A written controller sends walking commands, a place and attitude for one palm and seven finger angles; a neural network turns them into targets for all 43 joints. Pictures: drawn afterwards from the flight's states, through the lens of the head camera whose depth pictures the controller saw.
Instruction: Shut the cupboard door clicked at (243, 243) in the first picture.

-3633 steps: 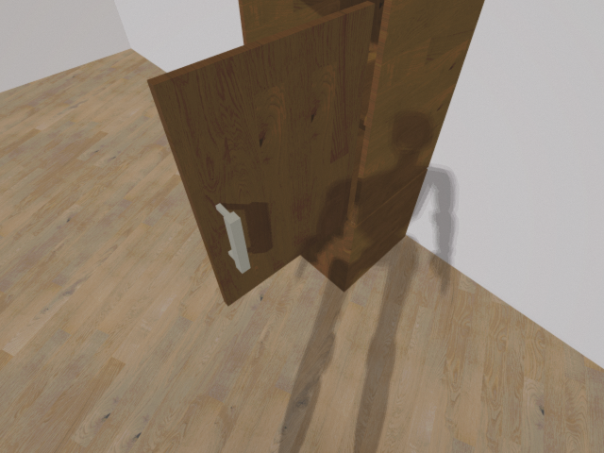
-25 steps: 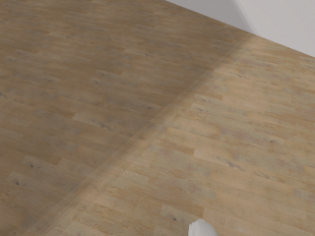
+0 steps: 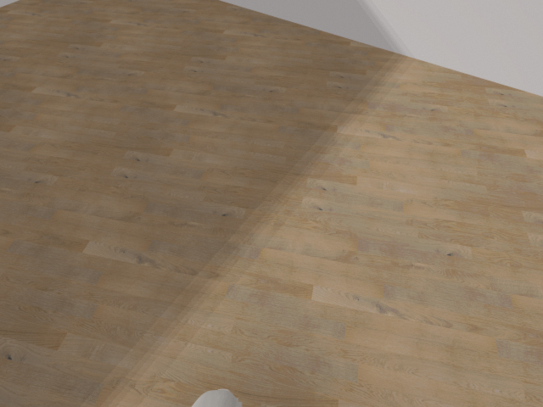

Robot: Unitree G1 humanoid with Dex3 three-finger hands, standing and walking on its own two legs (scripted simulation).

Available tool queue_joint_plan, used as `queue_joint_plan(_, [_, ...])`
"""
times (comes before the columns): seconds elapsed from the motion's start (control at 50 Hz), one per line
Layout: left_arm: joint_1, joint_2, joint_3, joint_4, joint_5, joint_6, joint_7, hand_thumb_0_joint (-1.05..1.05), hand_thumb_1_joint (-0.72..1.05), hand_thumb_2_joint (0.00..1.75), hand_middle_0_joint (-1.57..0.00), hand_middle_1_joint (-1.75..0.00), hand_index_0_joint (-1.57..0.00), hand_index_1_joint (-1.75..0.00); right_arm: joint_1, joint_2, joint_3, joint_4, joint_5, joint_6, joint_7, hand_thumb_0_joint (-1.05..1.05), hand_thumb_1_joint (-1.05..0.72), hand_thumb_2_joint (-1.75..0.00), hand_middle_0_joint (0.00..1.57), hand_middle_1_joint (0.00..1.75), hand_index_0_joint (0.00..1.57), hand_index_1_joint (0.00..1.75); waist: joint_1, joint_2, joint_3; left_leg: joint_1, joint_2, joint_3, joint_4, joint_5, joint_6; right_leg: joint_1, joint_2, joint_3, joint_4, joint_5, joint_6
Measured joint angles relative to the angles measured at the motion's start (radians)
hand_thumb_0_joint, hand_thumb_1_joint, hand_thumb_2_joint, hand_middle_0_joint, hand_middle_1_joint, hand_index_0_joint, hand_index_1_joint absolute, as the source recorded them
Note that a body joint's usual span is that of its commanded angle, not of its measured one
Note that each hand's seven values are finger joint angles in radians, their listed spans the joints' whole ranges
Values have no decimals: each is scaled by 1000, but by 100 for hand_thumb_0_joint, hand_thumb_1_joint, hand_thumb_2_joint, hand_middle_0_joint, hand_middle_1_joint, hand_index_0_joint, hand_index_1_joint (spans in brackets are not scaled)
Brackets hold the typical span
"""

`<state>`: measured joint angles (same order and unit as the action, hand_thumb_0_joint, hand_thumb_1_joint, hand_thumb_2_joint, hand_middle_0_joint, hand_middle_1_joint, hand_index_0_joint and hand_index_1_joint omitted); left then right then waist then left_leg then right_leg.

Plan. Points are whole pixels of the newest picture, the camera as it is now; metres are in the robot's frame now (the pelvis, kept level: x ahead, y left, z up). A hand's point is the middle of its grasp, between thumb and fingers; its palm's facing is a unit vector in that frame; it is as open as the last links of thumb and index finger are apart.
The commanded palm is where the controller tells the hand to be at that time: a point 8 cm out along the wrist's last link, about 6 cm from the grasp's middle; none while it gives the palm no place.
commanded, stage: turn to face it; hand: left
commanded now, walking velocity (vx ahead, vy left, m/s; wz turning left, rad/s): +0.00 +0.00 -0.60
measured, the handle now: out of the picture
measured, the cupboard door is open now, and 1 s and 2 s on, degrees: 15 15 15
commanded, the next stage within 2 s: none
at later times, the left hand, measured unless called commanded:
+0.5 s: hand (162, 374) +0.19 +0.21 -0.16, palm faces -0.28 -0.93 -0.24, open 7.4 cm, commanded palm none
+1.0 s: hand (213, 336) +0.26 +0.14 -0.18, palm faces -0.56 -0.81 -0.19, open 7.4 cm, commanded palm none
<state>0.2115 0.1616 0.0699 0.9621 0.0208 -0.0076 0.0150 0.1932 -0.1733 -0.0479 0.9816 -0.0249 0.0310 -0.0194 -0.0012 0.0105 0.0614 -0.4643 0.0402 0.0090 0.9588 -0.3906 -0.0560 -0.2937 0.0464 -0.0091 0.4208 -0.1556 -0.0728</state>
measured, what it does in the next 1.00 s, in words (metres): steps on the spot, turning right: left foot, then right foot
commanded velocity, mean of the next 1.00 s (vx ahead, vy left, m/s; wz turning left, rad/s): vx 0.00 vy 0.00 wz -0.60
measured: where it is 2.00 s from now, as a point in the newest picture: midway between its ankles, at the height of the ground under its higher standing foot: outside the picture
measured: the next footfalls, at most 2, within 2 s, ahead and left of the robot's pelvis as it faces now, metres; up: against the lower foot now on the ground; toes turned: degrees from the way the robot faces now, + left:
left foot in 0.20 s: +0.08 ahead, +0.15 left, +0.00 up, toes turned -8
right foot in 0.56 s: +0.03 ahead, -0.12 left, +0.00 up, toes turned -27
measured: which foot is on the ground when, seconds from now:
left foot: up 0.00-0.18, down 0.20-0.56, up 0.58-0.90, down 0.92-1.00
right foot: down 0.00-0.20, up 0.22-0.54, down 0.56-0.92, up 0.94-1.00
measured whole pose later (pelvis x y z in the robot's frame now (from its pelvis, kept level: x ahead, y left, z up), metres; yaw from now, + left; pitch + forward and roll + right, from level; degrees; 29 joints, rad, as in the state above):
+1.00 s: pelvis +0.07 +0.02 -0.01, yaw -37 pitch +1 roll -1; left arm 0.17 0.25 0.07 0.87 0.02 0.08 -0.03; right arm 0.20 -0.21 -0.02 0.85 -0.03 0.02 -0.02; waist 0.00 -0.05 0.07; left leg -0.32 0.06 0.07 0.61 -0.30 0.01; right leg -0.42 0.05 0.07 0.88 -0.49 0.02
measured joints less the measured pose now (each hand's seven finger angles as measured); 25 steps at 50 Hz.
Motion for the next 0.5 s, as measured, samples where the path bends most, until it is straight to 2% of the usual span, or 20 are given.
queue_joint_plan(0.12, [47, 20, 12, 5, 5, 29, -11, 0, 93, 90, -20, -30, -20, -30, -81, 1, 4, -64, 9, -1, -1, 1, -91, -90, 20, 29, 20, 30, 40, -15, -12, 58, -24, -22, -193, 1, -3, -3, 23, 76, 24, -17, 17])
queue_joint_plan(0.18, [65, 31, 18, -3, 1, 44, -14, 1, 92, 90, -20, -30, -20, -30, -93, -3, 10, -93, 13, -14, -3, 1, -91, -90, 20, 29, 20, 30, 48, -24, -26, 146, -34, -23, -376, 74, 6, -22, 38, 111, 73, -45, 37])
queue_joint_plan(0.2, [73, 33, 19, -10, -3, 50, -16, 1, 92, 90, -20, -30, -20, -30, -89, -10, 13, -105, 11, -23, -4, 1, -90, -90, 20, 29, 20, 30, 45, -14, -36, 171, -22, -28, -439, 126, 24, -41, 52, 111, 108, -66, 43])
queue_joint_plan(0.26, [54, 59, 26, -20, -1, 66, -28, 1, 91, 90, -20, -30, -20, -30, -84, -5, 25, -119, -3, -23, -8, 1, -90, -90, 20, 29, 20, 30, 50, -45, -19, 183, -21, 13, -411, 118, 59, -126, 30, 75, 360, -280, 74])
queue_joint_plan(0.3, [42, 75, 31, -32, 1, 73, -39, 1, 91, 90, -20, -30, -20, -29, -72, -7, 31, -125, -8, -18, -9, 1, -90, -90, 20, 29, 20, 30, 51, -48, -11, 210, -6, 36, -430, 106, 63, -179, 9, 35, 527, -314, 95])
queue_joint_plan(0.34, [30, 86, 33, -47, 0, 77, -46, 1, 91, 90, -20, -30, -20, -29, -60, -13, 33, -125, -10, -13, -10, 1, -90, -90, 20, 29, 20, 30, 50, -43, -3, 235, 13, 57, -452, 108, 61, -202, -17, 4, 603, -308, 112])
queue_joint_plan(0.42, [4, 101, 31, -72, 0, 83, -55, 1, 91, 90, -20, -30, -20, -29, -37, -31, 26, -118, -11, -11, -7, 1, -90, -90, 20, 30, 20, 30, 39, -23, 13, 264, 53, 103, -461, 98, 50, -173, -62, -32, 532, -278, 122])
queue_joint_plan(0.5, [-28, 107, 24, -86, 1, 82, -58, 1, 91, 90, -19, -30, -20, -29, -12, -55, 13, -106, -11, -8, -1, 1, -90, -90, 20, 30, 20, 30, 16, -2, 26, 267, 92, 153, -416, 58, 30, -103, -74, -54, 388, -258, 110])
